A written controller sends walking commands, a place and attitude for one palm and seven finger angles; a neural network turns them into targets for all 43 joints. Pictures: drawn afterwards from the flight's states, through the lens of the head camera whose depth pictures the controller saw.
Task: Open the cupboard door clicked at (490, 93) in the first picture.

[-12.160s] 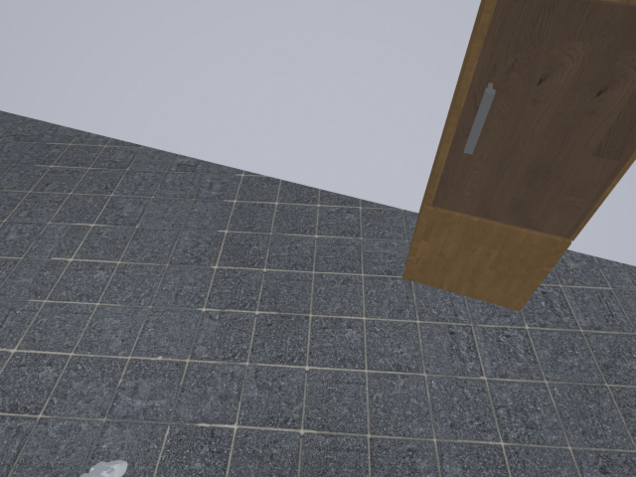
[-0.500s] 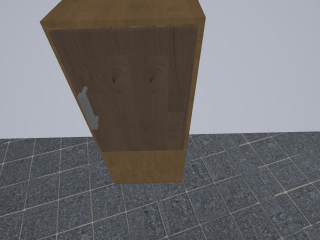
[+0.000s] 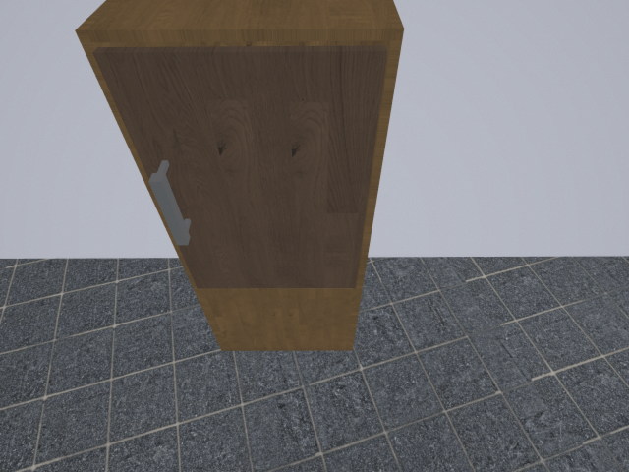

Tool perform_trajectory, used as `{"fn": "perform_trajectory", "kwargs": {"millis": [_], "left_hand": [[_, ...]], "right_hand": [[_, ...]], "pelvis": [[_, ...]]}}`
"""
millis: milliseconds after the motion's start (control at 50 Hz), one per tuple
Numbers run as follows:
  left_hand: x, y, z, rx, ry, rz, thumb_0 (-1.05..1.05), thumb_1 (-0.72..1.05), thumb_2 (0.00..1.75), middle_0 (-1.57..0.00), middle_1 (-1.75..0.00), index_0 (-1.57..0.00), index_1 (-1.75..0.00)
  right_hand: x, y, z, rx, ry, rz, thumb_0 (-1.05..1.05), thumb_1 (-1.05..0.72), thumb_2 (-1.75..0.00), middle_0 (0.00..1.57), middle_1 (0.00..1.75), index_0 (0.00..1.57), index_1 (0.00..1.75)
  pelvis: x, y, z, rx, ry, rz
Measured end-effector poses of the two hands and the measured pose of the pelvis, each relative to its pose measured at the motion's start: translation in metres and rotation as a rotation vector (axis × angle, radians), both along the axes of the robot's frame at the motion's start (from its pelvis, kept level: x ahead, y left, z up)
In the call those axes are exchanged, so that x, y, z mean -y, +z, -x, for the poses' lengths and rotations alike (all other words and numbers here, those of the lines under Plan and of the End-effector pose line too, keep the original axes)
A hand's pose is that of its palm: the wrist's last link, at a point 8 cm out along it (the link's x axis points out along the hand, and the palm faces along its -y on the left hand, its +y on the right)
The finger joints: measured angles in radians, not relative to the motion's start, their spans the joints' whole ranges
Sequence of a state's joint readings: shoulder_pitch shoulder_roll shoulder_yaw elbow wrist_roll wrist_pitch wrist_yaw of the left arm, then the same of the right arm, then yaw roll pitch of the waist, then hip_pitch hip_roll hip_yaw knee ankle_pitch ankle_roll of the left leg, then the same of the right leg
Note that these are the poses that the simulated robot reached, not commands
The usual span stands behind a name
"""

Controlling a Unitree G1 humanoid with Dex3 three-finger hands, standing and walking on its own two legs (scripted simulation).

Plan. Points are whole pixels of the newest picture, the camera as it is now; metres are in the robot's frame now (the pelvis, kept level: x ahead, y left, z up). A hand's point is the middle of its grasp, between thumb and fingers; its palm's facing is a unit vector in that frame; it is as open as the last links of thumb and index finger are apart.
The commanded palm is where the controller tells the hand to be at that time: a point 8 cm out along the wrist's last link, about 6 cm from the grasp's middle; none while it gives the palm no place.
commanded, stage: look again from close up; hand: left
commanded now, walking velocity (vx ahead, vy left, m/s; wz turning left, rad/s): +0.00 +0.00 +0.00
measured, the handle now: (174, 204) +0.55 +0.30 -0.02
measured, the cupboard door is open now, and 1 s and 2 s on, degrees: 0 0 0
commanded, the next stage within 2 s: shuffle to correct the standing spot in 0.48 s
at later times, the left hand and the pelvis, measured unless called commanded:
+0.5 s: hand out of the picture +0.02 +0.17 -0.17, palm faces +0.03 -0.98 -0.20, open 7.3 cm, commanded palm none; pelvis +0.01 +0.00 +0.00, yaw +0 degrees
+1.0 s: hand out of the picture +0.04 +0.22 -0.18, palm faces +0.05 -0.97 -0.23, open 7.3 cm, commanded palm none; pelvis +0.02 +0.03 -0.01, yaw +0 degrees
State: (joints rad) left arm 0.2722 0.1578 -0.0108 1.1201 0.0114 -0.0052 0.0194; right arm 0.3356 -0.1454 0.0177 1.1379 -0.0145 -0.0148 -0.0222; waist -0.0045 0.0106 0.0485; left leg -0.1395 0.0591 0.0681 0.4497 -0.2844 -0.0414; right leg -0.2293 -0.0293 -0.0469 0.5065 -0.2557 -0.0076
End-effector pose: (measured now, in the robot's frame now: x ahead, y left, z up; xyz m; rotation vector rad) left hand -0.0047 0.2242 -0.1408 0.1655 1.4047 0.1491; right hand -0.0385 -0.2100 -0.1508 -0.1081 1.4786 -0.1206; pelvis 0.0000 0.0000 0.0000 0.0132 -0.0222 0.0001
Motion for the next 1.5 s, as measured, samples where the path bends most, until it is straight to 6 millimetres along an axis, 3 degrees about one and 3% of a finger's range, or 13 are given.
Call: {"fn": "perform_trajectory", "kwargs": {"millis": [320, 700, 900, 1040, 1100, 1160, 1260, 1360, 1500], "left_hand": [[0.003, -0.002, -0.011, 0.028, 0.013, 0.002, 0.01, 0.92, 0.9, -0.2, -0.3, -0.2, -0.3], [0.001, -0.003, -0.018, 0.033, 0.02, -0.001, 0.01, 0.92, 0.9, -0.2, -0.3, -0.2, -0.3], [-0.024, -0.01, -0.019, 0.022, 0.056, 0.001, 0.01, 0.91, 0.9, -0.2, -0.3, -0.2, -0.3], [-0.042, -0.009, -0.044, 0.059, 0.042, -0.038, 0.01, 0.91, 0.9, -0.2, -0.3, -0.2, -0.3], [-0.047, -0.006, -0.049, 0.1, 0.062, -0.046, 0.0, 0.91, 0.9, -0.2, -0.3, -0.2, -0.3], [-0.056, -0.005, -0.045, 0.094, 0.077, -0.042, 0.0, 0.91, 0.9, -0.2, -0.3, -0.2, -0.3], [-0.079, -0.021, -0.042, 0.023, 0.07, -0.023, 0.0, 0.91, 0.9, -0.2, -0.3, -0.2, -0.3], [-0.087, -0.012, -0.062, 0.043, 0.048, -0.023, 0.01, 0.91, 0.9, -0.2, -0.3, -0.2, -0.3], [-0.074, 0.0, -0.09, 0.121, -0.003, -0.028, 0.0, 0.91, 0.9, -0.2, -0.3, -0.2, -0.3]], "right_hand": [[0.001, 0.0, -0.034, 0.069, 0.017, 0.007, 0.01, -0.91, -0.9, 0.2, 0.3, 0.19, 0.3], [0.005, 0.001, -0.037, 0.053, 0.02, 0.014, 0.0, -0.91, -0.9, 0.2, 0.3, 0.19, 0.3], [-0.007, 0.001, -0.04, 0.041, 0.021, 0.043, 0.0, -0.91, -0.9, 0.2, 0.3, 0.19, 0.3], [-0.021, -0.009, -0.044, 0.031, 0.02, 0.021, 0.0, -0.91, -0.9, 0.2, 0.3, 0.19, 0.3], [-0.026, -0.01, -0.057, 0.022, 0.041, 0.015, 0.0, -0.91, -0.9, 0.2, 0.3, 0.19, 0.3], [-0.032, -0.004, -0.084, 0.068, 0.063, 0.024, 0.01, -0.91, -0.9, 0.2, 0.3, 0.19, 0.3], [-0.044, -0.001, -0.126, 0.212, 0.068, 0.069, 0.0, -0.91, -0.9, 0.2, 0.3, 0.2, 0.3], [-0.054, 0.008, -0.14, 0.238, 0.076, 0.074, 0.0, -0.92, -0.9, 0.2, 0.3, 0.2, 0.3], [-0.049, 0.002, -0.143, 0.227, 0.038, 0.049, 0.0, -0.92, -0.9, 0.2, 0.3, 0.2, 0.3]], "pelvis": [[0.003, 0.0, -0.006, 0.001, 0.004, 0.003], [0.003, -0.001, -0.009, -0.006, 0.005, 0.003], [-0.02, -0.007, -0.014, -0.021, 0.006, -0.007], [-0.028, -0.013, -0.024, -0.024, 0.005, -0.009], [-0.034, -0.013, -0.027, -0.027, 0.03, -0.01], [-0.045, -0.009, -0.03, -0.03, 0.037, -0.019], [-0.066, -0.018, -0.038, -0.028, 0.014, -0.013], [-0.069, -0.009, -0.043, -0.025, 0.012, -0.015], [-0.063, -0.006, -0.047, -0.01, 0.007, -0.011]]}}
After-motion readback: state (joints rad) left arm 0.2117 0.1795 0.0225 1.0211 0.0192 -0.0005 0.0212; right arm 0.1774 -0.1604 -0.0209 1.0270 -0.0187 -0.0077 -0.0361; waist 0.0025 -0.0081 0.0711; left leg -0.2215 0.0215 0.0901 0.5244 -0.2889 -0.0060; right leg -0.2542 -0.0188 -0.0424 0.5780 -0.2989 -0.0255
